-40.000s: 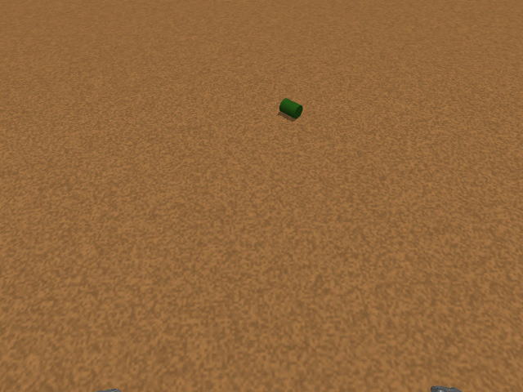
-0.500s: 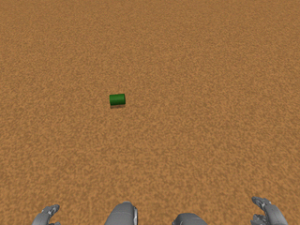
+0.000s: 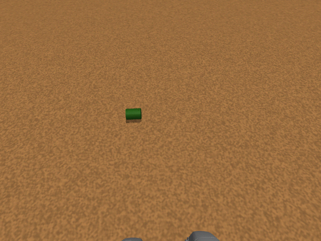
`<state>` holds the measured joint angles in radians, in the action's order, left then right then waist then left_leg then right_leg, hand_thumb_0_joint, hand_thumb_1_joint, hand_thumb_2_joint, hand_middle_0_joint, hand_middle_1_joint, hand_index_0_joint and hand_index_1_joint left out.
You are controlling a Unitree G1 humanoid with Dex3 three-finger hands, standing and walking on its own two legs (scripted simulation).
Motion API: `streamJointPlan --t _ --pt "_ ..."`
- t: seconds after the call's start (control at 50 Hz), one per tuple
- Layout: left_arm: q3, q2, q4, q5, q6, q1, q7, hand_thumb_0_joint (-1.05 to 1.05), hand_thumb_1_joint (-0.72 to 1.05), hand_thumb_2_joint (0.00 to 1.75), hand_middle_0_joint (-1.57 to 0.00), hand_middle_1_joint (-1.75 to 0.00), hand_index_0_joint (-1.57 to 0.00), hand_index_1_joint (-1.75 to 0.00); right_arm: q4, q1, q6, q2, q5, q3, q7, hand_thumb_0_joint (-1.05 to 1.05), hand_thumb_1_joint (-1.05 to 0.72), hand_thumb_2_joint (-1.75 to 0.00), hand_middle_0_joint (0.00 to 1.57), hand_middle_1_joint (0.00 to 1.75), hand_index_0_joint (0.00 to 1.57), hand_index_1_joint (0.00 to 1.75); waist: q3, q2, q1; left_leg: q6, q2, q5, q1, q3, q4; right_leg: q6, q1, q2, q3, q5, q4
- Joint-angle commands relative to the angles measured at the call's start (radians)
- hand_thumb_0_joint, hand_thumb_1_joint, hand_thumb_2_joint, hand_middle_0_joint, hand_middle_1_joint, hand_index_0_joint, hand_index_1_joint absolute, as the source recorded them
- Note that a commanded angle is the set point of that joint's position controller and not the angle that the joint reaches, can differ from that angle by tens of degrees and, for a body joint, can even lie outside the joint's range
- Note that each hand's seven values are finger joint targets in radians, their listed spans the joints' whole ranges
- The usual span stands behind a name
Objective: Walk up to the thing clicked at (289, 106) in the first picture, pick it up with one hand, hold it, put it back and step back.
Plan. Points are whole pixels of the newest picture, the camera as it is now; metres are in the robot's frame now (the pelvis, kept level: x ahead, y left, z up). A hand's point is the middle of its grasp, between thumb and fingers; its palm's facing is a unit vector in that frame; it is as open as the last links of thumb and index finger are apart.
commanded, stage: step back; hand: left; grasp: from above
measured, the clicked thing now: (133, 113) +1.07 +0.25 -0.72
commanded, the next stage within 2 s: stand in 0.64 s
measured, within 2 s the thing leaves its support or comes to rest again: neither
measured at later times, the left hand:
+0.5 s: hand out of the picture +0.13 +0.28 -0.15, palm faces +0.02 -0.93 -0.36, open 7.4 cm
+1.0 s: hand out of the picture +0.12 +0.27 -0.14, palm faces +0.00 -0.94 -0.34, open 7.4 cm
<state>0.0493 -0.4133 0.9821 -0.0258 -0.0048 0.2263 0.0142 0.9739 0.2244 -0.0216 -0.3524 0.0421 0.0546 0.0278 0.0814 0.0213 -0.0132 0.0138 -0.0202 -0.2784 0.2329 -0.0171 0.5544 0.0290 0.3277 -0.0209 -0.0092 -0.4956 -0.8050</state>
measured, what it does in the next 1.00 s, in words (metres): steps on the spot: left foot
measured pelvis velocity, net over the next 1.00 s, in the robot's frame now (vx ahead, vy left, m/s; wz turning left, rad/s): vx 0.04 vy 0.01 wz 0.02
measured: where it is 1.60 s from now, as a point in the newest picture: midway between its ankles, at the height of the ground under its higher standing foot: outside the picture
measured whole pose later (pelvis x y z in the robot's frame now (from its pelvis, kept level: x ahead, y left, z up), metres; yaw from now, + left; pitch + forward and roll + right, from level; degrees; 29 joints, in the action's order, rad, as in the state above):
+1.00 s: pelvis +0.04 +0.01 +0.02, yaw +1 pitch -3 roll +0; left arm 0.00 -0.35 1.14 -0.01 -0.02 0.08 0.01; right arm 1.13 0.05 -0.01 -0.34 0.01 0.01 0.02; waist 0.07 0.00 -0.01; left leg 0.00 0.01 -0.15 0.14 0.01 0.34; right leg -0.02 0.07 -0.03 0.02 -0.20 -0.33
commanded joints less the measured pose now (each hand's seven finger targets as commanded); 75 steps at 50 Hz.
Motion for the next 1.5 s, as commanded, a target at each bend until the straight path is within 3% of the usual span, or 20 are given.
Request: streamJointPlan --t 0.0,0.04,0.06,0.08,0.1,0.16,0.24,0.28,0.3,0.32,0.34,0.36,0.44,0.5,0.62,0.9,1.02,1.08,1.34,1.48 --pt "0.059 -0.166 -0.057 -0.001 -0.043 -0.014 -0.007 0.0 0.9 0.9 -0.2 -0.3 -0.2 -0.3 -0.082 -0.064 -0.006 -0.281 -0.004 0.07 -0.02 0.0 -0.9 -0.9 0.2 0.3 0.2 0.3 -0.035 -0.186 0.004 0.146 0.198 -0.168 0.101 -0.23 -0.203 -0.009 -0.093 0.024 0.052 0.089 0.189" --pt "0.062 -0.153 -0.02 -0.005 -0.051 0.051 -0.021 0.0 0.9 0.9 -0.2 -0.3 -0.2 -0.3 -0.093 -0.103 0.008 -0.208 -0.02 0.04 -0.021 0.0 -0.9 -0.9 0.2 0.3 0.2 0.3 -0.063 -0.105 -0.054 0.08 0.143 -0.129 0.218 -0.153 -0.04 -0.003 -0.305 0.031 0.029 0.212 0.386" --pt "0.079 -0.216 -0.018 -0.017 -0.059 0.074 -0.032 0.0 0.9 0.9 -0.2 -0.3 -0.2 -0.3 -0.104 -0.097 0.009 -0.14 -0.028 0.019 -0.024 0.0 -0.9 -0.9 0.2 0.3 0.2 0.3 -0.067 0.075 -0.07 0.026 0.039 -0.14 0.323 -0.105 0.153 0.031 -0.338 -0.117 -0.249 0.088 0.492" --pt "0.092 -0.302 -0.033 -0.019 -0.063 0.037 -0.035 0.0 0.9 0.9 -0.2 -0.3 -0.2 -0.3 -0.1 -0.098 0.014 -0.143 -0.025 0.021 -0.034 0.0 -0.9 -0.9 0.2 0.3 0.2 0.3 -0.041 0.178 -0.07 0.002 -0.039 -0.293 0.341 -0.087 0.282 0.131 -0.22 -0.322 -0.508 -0.116 0.597" --pt "0.094 -0.315 -0.065 -0.02 -0.063 -0.038 -0.031 0.0 0.9 0.9 -0.2 -0.3 -0.2 -0.3 -0.075 -0.075 0.014 -0.219 -0.017 0.044 -0.041 0.0 -0.9 -0.9 0.2 0.3 0.2 0.3 0.017 0.109 -0.043 -0.01 0.02 -0.306 0.278 -0.127 0.367 0.215 -0.093 -0.398 -0.557 -0.113 0.585" --pt "0.074 -0.232 -0.072 -0.006 -0.07 -0.092 -0.035 0.0 0.9 0.9 -0.2 -0.3 -0.2 -0.3 -0.03 -0.023 0.003 -0.207 -0.024 0.039 -0.034 0.0 -0.9 -0.9 0.2 0.3 0.2 0.3 0.008 0.066 -0.01 -0.009 0.052 -0.196 0.242 -0.118 0.315 0.159 -0.121 -0.28 -0.312 0.169 0.504" --pt "0.061 -0.221 -0.066 0.001 -0.064 -0.103 -0.029 0.0 0.9 0.9 -0.2 -0.3 -0.2 -0.3 -0.014 -0.022 -0.004 -0.177 -0.015 0.031 -0.025 0.0 -0.9 -0.9 0.2 0.3 0.2 0.3 -0.063 0.138 -0.009 -0.012 0.038 -0.13 0.099 0.005 0.1 0.119 -0.142 -0.216 -0.144 0.515 0.397" --pt "0.051 -0.215 -0.07 0.01 -0.052 -0.13 -0.029 0.0 0.9 0.9 -0.2 -0.3 -0.2 -0.3 0.006 -0.015 -0.008 -0.168 -0.012 0.034 -0.03 0.0 -0.9 -0.9 0.2 0.3 0.2 0.3 -0.08 0.119 0.022 -0.005 0.024 0.051 -0.014 0.047 -0.072 0.087 -0.103 -0.19 -0.084 0.619 0.317" --pt "0.039 -0.192 -0.076 0.012 -0.046 -0.137 -0.03 0.0 0.9 0.9 -0.2 -0.3 -0.2 -0.3 0.016 -0.009 -0.011 -0.182 -0.009 0.042 -0.035 0.0 -0.9 -0.9 0.2 0.3 0.2 0.3 -0.094 0.083 0.027 0.005 0.04 0.16 -0.073 0.01 -0.105 0.056 -0.081 -0.165 -0.07 0.611 0.268" --pt "0.026 -0.157 -0.086 0.017 -0.043 -0.126 -0.03 0.0 0.9 0.9 -0.2 -0.3 -0.2 -0.3 0.016 -0.009 -0.015 -0.219 -0.004 0.049 -0.041 0.0 -0.9 -0.9 0.2 0.3 0.2 0.3 -0.134 -0.016 0.023 0.03 0.132 0.296 -0.127 -0.102 -0.127 0.022 -0.045 -0.121 -0.04 0.55 0.207" --pt "0.016 -0.131 -0.08 0.034 -0.034 -0.116 -0.028 0.0 0.9 0.9 -0.2 -0.3 -0.2 -0.3 -0.006 -0.083 -0.02 -0.26 -0.012 0.044 -0.041 0.0 -0.9 -0.9 0.2 0.3 0.2 0.3 -0.148 -0.12 -0.007 0.098 0.246 0.257 -0.048 -0.261 -0.162 -0.016 -0.062 -0.024 0.008 0.293 0.167" --pt "0.024 -0.151 -0.055 0.034 -0.026 -0.122 -0.032 0.0 0.9 0.9 -0.2 -0.3 -0.2 -0.3 -0.007 -0.121 -0.016 -0.285 -0.018 0.046 -0.037 0.0 -0.9 -0.9 0.2 0.3 0.2 0.3 -0.129 -0.143 -0.007 0.153 0.283 0.202 0.025 -0.277 -0.171 -0.014 -0.126 -0.005 0.014 0.117 0.188" --pt "0.025 -0.173 -0.009 0.022 -0.043 -0.106 -0.032 0.0 0.9 0.9 -0.2 -0.3 -0.2 -0.3 0.016 -0.166 -0.012 -0.214 -0.026 0.017 -0.038 0.0 -0.9 -0.9 0.2 0.3 0.2 0.3 -0.151 -0.108 -0.018 0.041 0.163 0.329 0.02 -0.119 -0.104 0.003 -0.242 -0.071 -0.042 0.41 0.333" --pt "0.024 -0.188 0.005 0.023 -0.045 -0.127 -0.035 0.0 0.9 0.9 -0.2 -0.3 -0.2 -0.3 0.037 -0.17 -0.007 -0.208 -0.027 0.015 -0.038 0.0 -0.9 -0.9 0.2 0.3 0.2 0.3 -0.186 -0.067 -0.003 0.027 0.135 0.403 -0.065 -0.07 -0.076 0.007 -0.231 -0.103 -0.059 0.545 0.343" --pt "-0.004 -0.126 0.056 0.024 -0.033 -0.155 -0.03 0.0 0.9 0.9 -0.2 -0.3 -0.2 -0.3 0.059 -0.189 -0.011 -0.205 -0.035 0.003 -0.035 0.0 -0.9 -0.9 0.2 0.3 0.2 0.3 -0.149 -0.034 0.011 0.036 0.169 0.408 -0.112 -0.104 -0.17 -0.017 -0.221 -0.086 -0.037 0.504 0.4" --pt "-0.006 -0.147 0.098 0.017 -0.038 -0.183 -0.021 0.0 0.9 0.9 -0.2 -0.3 -0.2 -0.3 0.084 -0.238 -0.021 -0.197 -0.037 -0.004 -0.028 0.0 -0.9 -0.9 0.2 0.3 0.2 0.3 -0.132 -0.03 0.006 0.005 0.158 0.317 -0.149 -0.076 -0.261 -0.026 -0.26 -0.113 -0.05 0.449 0.521" --pt "-0.007 -0.145 0.107 0.014 -0.03 -0.176 -0.016 0.0 0.9 0.9 -0.2 -0.3 -0.2 -0.3 0.098 -0.227 -0.014 -0.207 -0.034 -0.003 -0.027 0.0 -0.9 -0.9 0.2 0.3 0.2 0.3 -0.075 -0.042 0.009 -0.003 0.148 0.078 -0.09 -0.087 -0.311 -0.018 -0.213 -0.105 -0.055 0.303 0.55" --pt "-0.007 -0.151 0.107 0.012 -0.035 -0.173 -0.017 0.0 0.9 0.9 -0.2 -0.3 -0.2 -0.3 0.101 -0.219 -0.016 -0.201 -0.034 -0.004 -0.024 0.0 -0.9 -0.9 0.2 0.3 0.2 0.3 -0.102 -0.02 0.01 -0.002 0.148 0.15 -0.117 -0.081 -0.289 -0.018 -0.217 -0.114 -0.059 0.329 0.552" --pt "-0.009 -0.151 0.109 0.017 -0.031 -0.147 -0.015 0.0 0.9 0.9 -0.2 -0.3 -0.2 -0.3 0.118 -0.172 -0.01 -0.21 -0.033 -0.015 -0.026 0.0 -0.9 -0.9 0.2 0.3 0.2 0.3 -0.076 -0.024 0.013 -0.002 0.149 0.103 -0.1 -0.085 -0.292 -0.016 -0.188 -0.109 -0.069 0.296 0.559" --pt "-0.011 -0.154 0.1 0.017 -0.033 -0.147 -0.017 0.0 0.9 0.9 -0.2 -0.3 -0.2 -0.3 0.115 -0.16 -0.011 -0.206 -0.032 -0.019 -0.026 0.0 -0.9 -0.9 0.2 0.3 0.2 0.3 -0.097 -0.013 0.016 -0.001 0.149 0.181 -0.109 -0.078 -0.271 -0.017 -0.202 -0.113 -0.068 0.354 0.554"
